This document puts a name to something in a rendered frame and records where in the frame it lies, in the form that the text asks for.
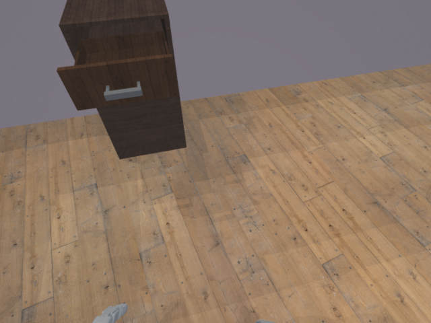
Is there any drawer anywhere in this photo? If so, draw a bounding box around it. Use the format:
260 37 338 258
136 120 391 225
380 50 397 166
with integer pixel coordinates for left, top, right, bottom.
57 31 178 110

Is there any handle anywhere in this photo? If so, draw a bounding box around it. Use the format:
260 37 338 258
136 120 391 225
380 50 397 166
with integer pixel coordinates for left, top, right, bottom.
104 81 143 101

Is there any robot left hand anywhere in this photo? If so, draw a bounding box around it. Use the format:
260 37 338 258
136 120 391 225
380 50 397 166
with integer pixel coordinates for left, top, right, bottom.
92 303 128 323

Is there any cabinet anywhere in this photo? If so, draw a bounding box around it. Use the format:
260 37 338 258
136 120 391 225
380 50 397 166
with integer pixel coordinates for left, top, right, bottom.
59 0 187 159

